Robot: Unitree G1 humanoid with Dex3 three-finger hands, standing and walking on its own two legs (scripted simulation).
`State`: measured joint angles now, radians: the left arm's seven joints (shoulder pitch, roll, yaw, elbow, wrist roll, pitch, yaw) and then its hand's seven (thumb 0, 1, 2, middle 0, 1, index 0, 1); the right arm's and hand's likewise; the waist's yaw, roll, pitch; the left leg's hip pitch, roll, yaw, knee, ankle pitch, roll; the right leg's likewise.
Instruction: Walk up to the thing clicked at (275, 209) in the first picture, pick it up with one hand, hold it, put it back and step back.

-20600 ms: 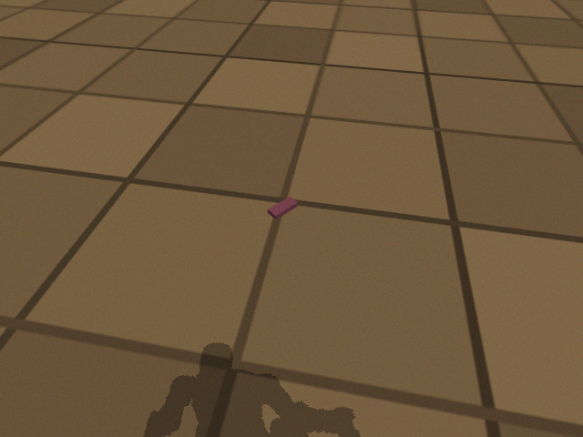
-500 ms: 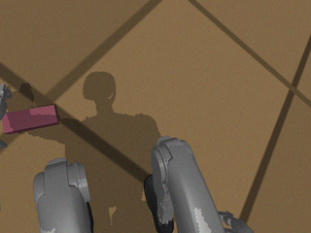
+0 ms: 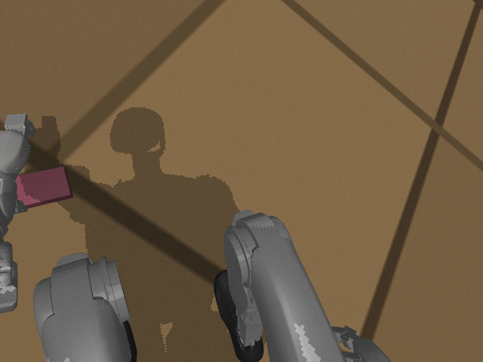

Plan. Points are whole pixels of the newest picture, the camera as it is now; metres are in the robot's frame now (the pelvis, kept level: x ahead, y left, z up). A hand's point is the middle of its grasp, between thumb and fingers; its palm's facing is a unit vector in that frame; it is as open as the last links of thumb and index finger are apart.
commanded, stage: approach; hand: left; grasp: from above
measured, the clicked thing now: (27, 191) +0.47 +0.28 -0.31
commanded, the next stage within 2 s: close in in 0.28 s
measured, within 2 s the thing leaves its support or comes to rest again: neither
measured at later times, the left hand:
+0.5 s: hand out of the picture +0.45 +0.29 -0.19, palm faces -0.48 -0.09 -0.88, open 14.1 cm
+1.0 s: hand (18, 188) +0.46 +0.27 -0.25, palm faces -0.45 -0.11 -0.89, open 14.2 cm
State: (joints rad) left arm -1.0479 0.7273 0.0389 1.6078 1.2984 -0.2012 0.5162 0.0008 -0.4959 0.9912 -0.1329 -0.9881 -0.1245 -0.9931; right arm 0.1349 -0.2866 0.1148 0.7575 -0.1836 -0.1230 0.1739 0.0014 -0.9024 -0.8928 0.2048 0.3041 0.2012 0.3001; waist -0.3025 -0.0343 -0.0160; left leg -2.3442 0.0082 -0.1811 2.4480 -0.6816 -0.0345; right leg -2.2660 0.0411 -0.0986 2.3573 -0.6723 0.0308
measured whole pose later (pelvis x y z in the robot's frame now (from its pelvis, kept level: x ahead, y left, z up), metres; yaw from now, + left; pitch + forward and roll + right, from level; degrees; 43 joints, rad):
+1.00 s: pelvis +0.00 +0.00 -0.02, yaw -3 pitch +29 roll -11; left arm -1.05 0.90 0.15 1.76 1.31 -0.20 0.64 0.00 -0.53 1.01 -0.09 -0.97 -0.07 -0.98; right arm 0.13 -0.33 0.22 0.73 -0.26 -0.22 0.24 0.00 -0.90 -0.90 0.20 0.30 0.20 0.30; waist -0.38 -0.10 0.12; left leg -2.36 0.02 -0.23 2.54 -0.71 -0.03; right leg -2.27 0.07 -0.13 2.40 -0.67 0.05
